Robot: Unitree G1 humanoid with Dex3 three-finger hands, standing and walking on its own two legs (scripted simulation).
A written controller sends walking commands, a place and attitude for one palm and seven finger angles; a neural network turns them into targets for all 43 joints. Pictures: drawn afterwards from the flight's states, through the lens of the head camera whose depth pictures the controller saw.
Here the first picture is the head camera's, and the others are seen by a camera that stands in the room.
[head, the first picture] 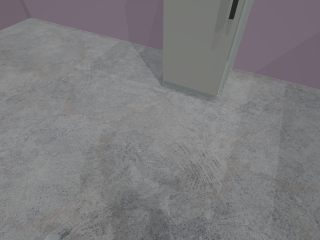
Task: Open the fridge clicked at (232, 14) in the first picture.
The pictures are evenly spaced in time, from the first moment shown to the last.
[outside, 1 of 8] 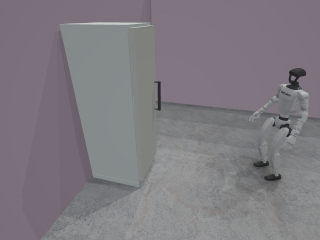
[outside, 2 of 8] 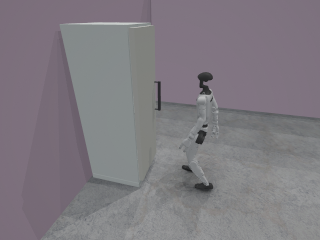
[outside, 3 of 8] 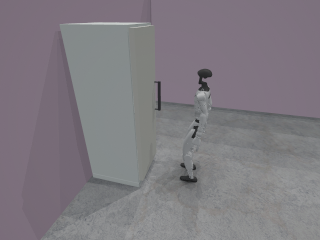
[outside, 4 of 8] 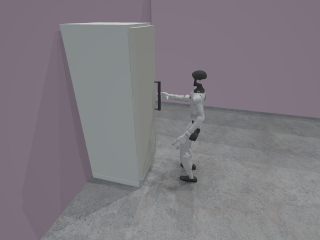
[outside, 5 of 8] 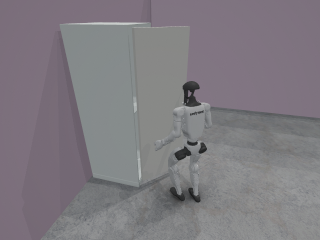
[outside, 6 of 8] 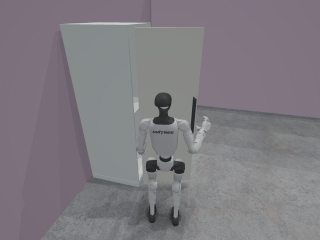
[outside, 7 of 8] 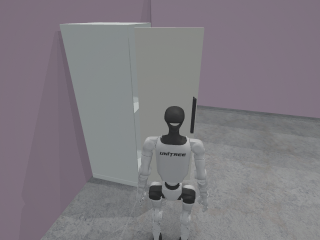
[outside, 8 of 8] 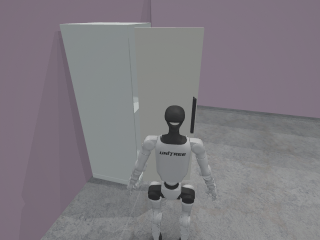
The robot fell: no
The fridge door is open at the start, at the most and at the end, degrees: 0 76 73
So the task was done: yes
